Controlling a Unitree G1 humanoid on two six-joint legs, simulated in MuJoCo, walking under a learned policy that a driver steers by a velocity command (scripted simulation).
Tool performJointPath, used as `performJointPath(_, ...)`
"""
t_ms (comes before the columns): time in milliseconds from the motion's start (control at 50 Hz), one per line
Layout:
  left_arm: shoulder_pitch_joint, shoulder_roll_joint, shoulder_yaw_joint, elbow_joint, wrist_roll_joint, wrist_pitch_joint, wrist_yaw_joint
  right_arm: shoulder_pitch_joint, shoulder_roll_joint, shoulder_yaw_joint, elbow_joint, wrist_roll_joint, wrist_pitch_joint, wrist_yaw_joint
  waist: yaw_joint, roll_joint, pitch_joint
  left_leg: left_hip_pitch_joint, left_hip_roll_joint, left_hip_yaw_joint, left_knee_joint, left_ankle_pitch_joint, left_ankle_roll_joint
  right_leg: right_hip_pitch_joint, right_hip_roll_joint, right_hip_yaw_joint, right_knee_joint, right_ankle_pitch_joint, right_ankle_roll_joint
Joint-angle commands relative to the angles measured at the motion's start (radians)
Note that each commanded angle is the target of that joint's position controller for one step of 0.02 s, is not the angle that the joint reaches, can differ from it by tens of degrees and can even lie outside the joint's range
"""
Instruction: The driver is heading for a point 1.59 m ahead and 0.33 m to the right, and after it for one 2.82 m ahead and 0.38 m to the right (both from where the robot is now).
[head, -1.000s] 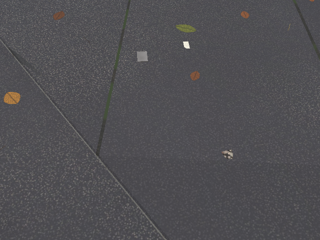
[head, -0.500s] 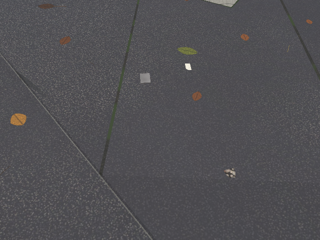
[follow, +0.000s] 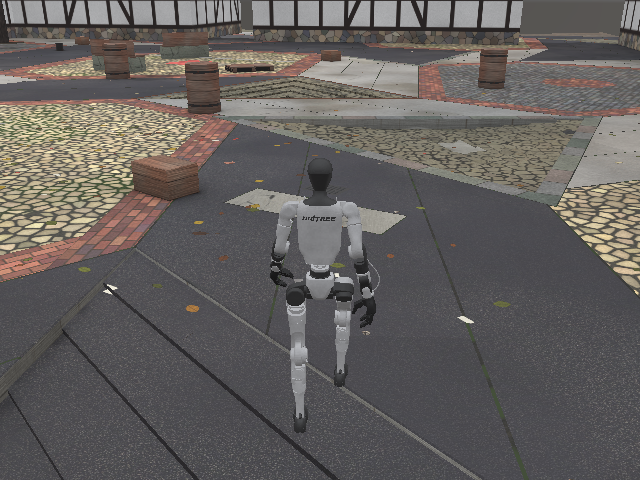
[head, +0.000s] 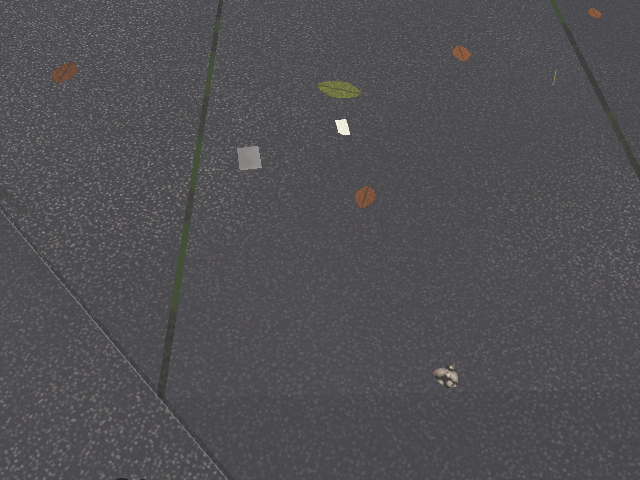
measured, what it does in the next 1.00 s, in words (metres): climbs: right foot 0.03 m higher, then left foot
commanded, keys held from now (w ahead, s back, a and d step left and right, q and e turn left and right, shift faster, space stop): w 0.58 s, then w+e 0.42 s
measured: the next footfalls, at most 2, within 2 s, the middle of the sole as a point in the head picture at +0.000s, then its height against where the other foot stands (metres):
right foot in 0.04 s outside the picture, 0.03 m higher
left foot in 0.62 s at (280, 450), level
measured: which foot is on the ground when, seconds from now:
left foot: down 0.00-0.06, up 0.08-0.60, down 0.62-1.00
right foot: up 0.00-0.02, down 0.04-0.62, up 0.64-1.00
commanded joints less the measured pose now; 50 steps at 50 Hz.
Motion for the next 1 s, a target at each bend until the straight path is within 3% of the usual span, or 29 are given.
performJointPath(20, 0.029, 0.066, 0.014, -0.054, -0.008, -0.008, 0.020, -0.016, -0.182, -0.030, -0.023, 0.006, -0.010, -0.003, 0.097, 0.123, 0.043, -0.176, 0.264, -0.034, 0.132, 1.052, 0.123, 0.247, 0.091, -0.067, -0.062, -0.027, -0.057)
performJointPath(40, 0.157, 0.090, 0.028, -0.014, -0.014, -0.014, 0.031, -0.030, -0.193, -0.033, -0.022, 0.004, -0.007, -0.005, 0.155, 0.118, -0.025, -0.157, 0.258, -0.016, 0.282, 1.146, 0.100, 0.370, 0.117, -0.056, -0.110, -0.009, -0.075)
performJointPath(60, 0.328, 0.120, 0.047, 0.046, -0.011, -0.024, 0.041, -0.059, -0.201, -0.035, -0.031, 0.006, -0.003, -0.005, 0.230, 0.098, -0.111, -0.219, 0.225, 0.009, 0.489, 1.060, 0.071, 0.578, 0.124, -0.033, -0.207, 0.026, -0.091)
performJointPath(80, 0.434, 0.227, 0.084, 0.092, 0.009, -0.027, 0.053, 0.010, -0.134, -0.019, -0.057, 0.036, 0.000, 0.006, 0.220, -0.093, -0.216, -0.529, 0.118, 0.060, 0.821, 0.754, 0.018, 0.881, -0.055, 0.253, -0.277, -0.187, -0.163)
performJointPath(100, 0.504, 0.244, 0.093, 0.104, 0.003, -0.025, 0.046, -0.007, -0.111, -0.017, -0.078, 0.023, 0.002, 0.010, 0.233, -0.191, -0.332, -0.671, -0.024, 0.015, 1.153, -0.088, 0.012, 0.956, -0.298, 0.684, -0.483, -0.329, -0.240)
performJointPath(120, 0.384, 0.216, 0.081, 0.098, -0.009, -0.030, 0.043, -0.110, -0.145, -0.036, -0.109, 0.005, 0.000, 0.013, 0.174, -0.095, -0.208, -0.748, 0.013, -0.116, 1.253, -0.086, 0.041, 0.808, -0.282, 0.763, -0.576, -0.358, -0.216)
performJointPath(140, 0.260, 0.178, 0.073, 0.074, -0.012, -0.034, 0.045, -0.149, -0.145, -0.038, -0.134, 0.007, -0.002, 0.018, 0.118, -0.022, -0.083, -0.753, 0.070, -0.100, 1.218, 0.004, 0.051, 0.650, -0.275, 0.634, -0.597, -0.300, -0.200)
performJointPath(160, 0.218, 0.130, 0.061, 0.078, -0.011, -0.045, 0.044, -0.174, -0.126, -0.037, -0.136, 0.004, -0.002, 0.021, 0.092, 0.017, -0.025, -0.740, 0.104, -0.087, 1.165, 0.038, 0.061, 0.562, -0.234, 0.536, -0.615, -0.194, -0.182)
performJointPath(200, 0.199, 0.058, 0.043, 0.109, -0.013, -0.065, 0.041, -0.123, -0.091, -0.034, -0.120, -0.008, 0.020, 0.022, 0.029, -0.014, 0.008, -0.651, 0.129, -0.079, 1.081, 0.051, 0.048, 0.448, -0.165, 0.367, -0.643, -0.048, -0.145)
performJointPath(220, 0.222, 0.041, 0.039, 0.124, -0.012, -0.075, 0.040, -0.117, -0.080, -0.034, -0.116, -0.012, 0.031, 0.025, 0.024, -0.017, 0.006, -0.631, 0.125, -0.066, 1.063, 0.060, 0.042, 0.434, -0.150, 0.316, -0.655, 0.011, -0.145)
performJointPath(280, 0.306, 0.063, 0.044, 0.174, -0.018, -0.093, 0.043, -0.225, -0.071, -0.036, -0.156, -0.018, 0.049, 0.033, 0.029, -0.030, 0.047, -0.720, 0.141, -0.027, 0.975, 0.136, 0.014, 0.455, -0.132, 0.245, -0.711, 0.044, -0.156)
performJointPath(360, 0.376, 0.074, 0.041, 0.200, -0.018, -0.097, 0.047, -0.403, -0.097, -0.039, -0.221, -0.017, 0.050, 0.041, 0.059, -0.002, 0.077, -0.866, 0.160, 0.002, 0.819, 0.246, -0.032, 0.553, -0.125, 0.214, -0.757, 0.080, -0.169)
performJointPath(440, 0.425, 0.077, 0.038, 0.211, -0.014, -0.090, 0.047, -0.534, -0.073, -0.025, -0.259, -0.006, 0.050, 0.049, 0.102, -0.021, 0.091, -0.781, 0.124, 0.065, 0.568, 0.315, -0.043, 0.577, -0.095, 0.139, -0.761, 0.173, -0.147)
performJointPath(480, 0.468, 0.092, 0.040, 0.229, -0.013, -0.087, 0.052, -0.583, -0.076, -0.024, -0.280, -0.008, 0.054, 0.045, 0.120, -0.031, 0.100, -0.754, 0.110, 0.077, 0.496, 0.303, -0.025, 0.633, -0.125, 0.135, -0.759, 0.239, -0.139)
performJointPath(520, 0.481, 0.102, 0.042, 0.242, -0.009, -0.084, 0.059, -0.586, -0.097, -0.031, -0.290, -0.012, 0.046, 0.039, 0.113, -0.037, 0.093, -0.767, 0.102, 0.070, 0.464, 0.259, 0.008, 0.744, -0.157, 0.130, -0.704, 0.394, -0.131)
performJointPath(560, 0.459, 0.114, 0.044, 0.244, -0.005, -0.080, 0.064, -0.529, -0.108, -0.040, -0.275, -0.011, 0.033, 0.032, 0.079, -0.052, 0.059, -0.675, 0.062, 0.089, 0.418, 0.182, 0.045, 0.793, -0.159, 0.098, -0.594, 0.652, -0.110)
performJointPath(580, 0.445, 0.124, 0.046, 0.244, -0.002, -0.076, 0.063, -0.441, -0.120, -0.049, -0.246, -0.011, 0.026, 0.025, 0.040, -0.062, 0.009, -0.560, 0.025, 0.103, 0.392, 0.147, 0.065, 0.793, -0.150, 0.082, -0.476, 0.803, -0.095)
performJointPath(600, 0.429, 0.123, 0.043, 0.240, -0.007, -0.070, 0.059, -0.278, -0.136, -0.062, -0.188, -0.014, 0.016, 0.015, -0.028, -0.035, -0.077, -0.350, 0.001, 0.114, 0.320, 0.186, 0.086, 0.735, -0.113, 0.060, -0.285, 0.821, -0.074)
performJointPath(620, 0.403, 0.101, 0.033, 0.212, -0.018, -0.069, 0.055, -0.088, -0.200, -0.084, -0.143, -0.036, 0.007, 0.000, -0.101, 0.021, -0.191, -0.060, 0.157, -0.053, 0.292, 0.095, 0.131, 0.518, -0.066, 0.043, -0.018, 0.547, -0.054)
performJointPath(640, 0.498, -0.025, 0.005, 0.178, -0.056, -0.068, 0.046, -0.026, -0.292, -0.104, -0.136, -0.056, 0.005, -0.005, -0.047, 0.236, -0.298, 0.225, 0.472, -0.532, 0.224, 0.028, 0.247, 0.135, 0.101, 0.015, 0.331, -0.192, -0.013)
performJointPath(660, 0.478, 0.093, 0.036, 0.199, -0.047, -0.063, 0.058, -0.081, -0.254, -0.102, -0.146, -0.024, 0.015, 0.000, -0.045, 0.123, -0.304, 0.138, 0.476, -0.612, 0.160, 0.030, 0.271, 0.079, 0.087, 0.135, 0.473, -0.233, -0.029)
performJointPath(680, 0.400, 0.108, 0.043, 0.176, -0.044, -0.068, 0.057, -0.191, -0.190, -0.082, -0.165, -0.014, 0.009, 0.003, -0.002, 0.071, -0.174, 0.000, 0.440, -0.454, 0.137, 0.056, 0.244, 0.062, 0.032, 0.159, 0.467, -0.146, -0.037)
performJointPath(700, 0.364, 0.093, 0.042, 0.169, -0.040, -0.071, 0.052, -0.232, -0.137, -0.069, -0.165, -0.014, -0.002, 0.009, 0.015, 0.040, -0.103, -0.105, 0.404, -0.353, 0.102, 0.126, 0.214, 0.071, 0.001, 0.152, 0.440, -0.097, -0.041)
performJointPath(740, 0.353, 0.068, 0.044, 0.169, -0.016, -0.049, 0.038, -0.249, -0.079, -0.051, -0.148, -0.012, -0.020, 0.003, 0.057, 0.055, -0.035, -0.243, 0.333, -0.186, 0.059, 0.230, 0.142, 0.129, -0.036, 0.153, 0.374, -0.049, -0.032)
performJointPath(780, 0.344, 0.035, 0.044, 0.157, -0.009, -0.023, 0.023, -0.213, -0.079, -0.049, -0.127, -0.005, -0.039, 0.000, 0.076, 0.061, -0.020, -0.276, 0.317, -0.103, 0.039, 0.314, 0.123, 0.130, -0.037, 0.141, 0.357, -0.025, -0.022)
performJointPath(840, 0.248, 0.023, 0.043, 0.112, -0.004, -0.003, 0.010, -0.171, -0.101, -0.054, -0.108, 0.002, -0.052, -0.002, 0.080, 0.064, 0.018, -0.269, 0.300, 0.009, 0.013, 0.399, 0.113, 0.030, -0.054, 0.115, 0.316, 0.063, -0.007)
performJointPath(920, 0.093, 0.014, 0.032, 0.043, -0.007, -0.004, -0.005, -0.151, -0.091, -0.049, -0.097, -0.004, -0.049, -0.005, 0.059, 0.073, 0.067, -0.279, 0.253, 0.137, 0.002, 0.445, 0.095, 0.014, -0.046, 0.060, 0.072, 0.211, 0.007)
performJointPath(1000, -0.021, 0.019, 0.022, -0.011, -0.003, -0.004, -0.013, -0.092, -0.131, -0.057, -0.076, -0.003, -0.041, -0.016, 0.028, 0.075, 0.084, -0.182, 0.289, 0.196, 0.013, 0.536, 0.088, 0.064, -0.020, -0.018, -0.131, 0.232, -0.025)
